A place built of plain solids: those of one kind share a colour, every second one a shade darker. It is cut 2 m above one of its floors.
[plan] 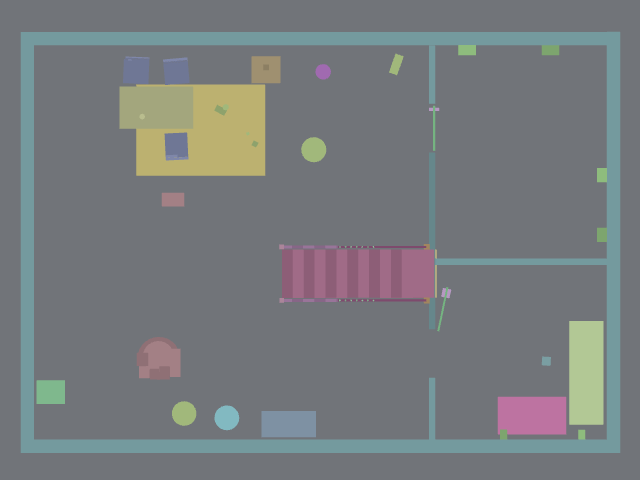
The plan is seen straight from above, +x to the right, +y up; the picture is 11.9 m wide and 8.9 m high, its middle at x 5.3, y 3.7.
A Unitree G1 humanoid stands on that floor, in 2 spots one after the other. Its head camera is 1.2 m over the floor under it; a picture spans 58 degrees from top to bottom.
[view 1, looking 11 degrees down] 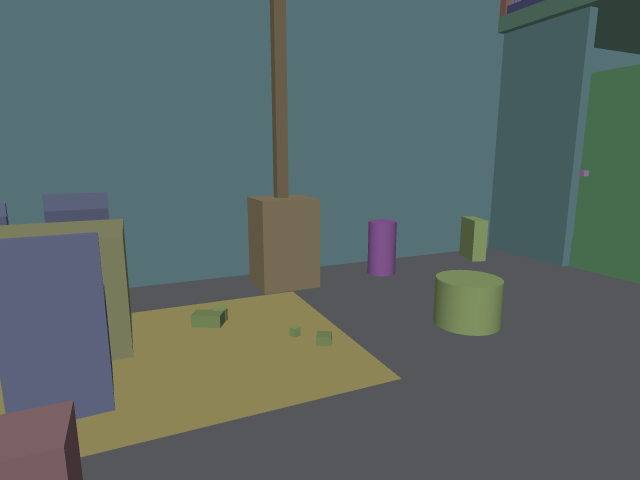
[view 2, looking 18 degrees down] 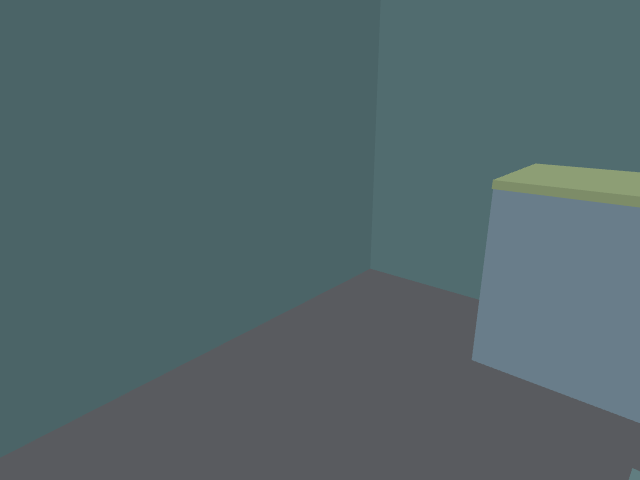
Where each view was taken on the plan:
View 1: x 2.99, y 3.08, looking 66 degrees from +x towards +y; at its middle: stove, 3.94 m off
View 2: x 8.08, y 1.60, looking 40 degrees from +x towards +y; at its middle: wall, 2.69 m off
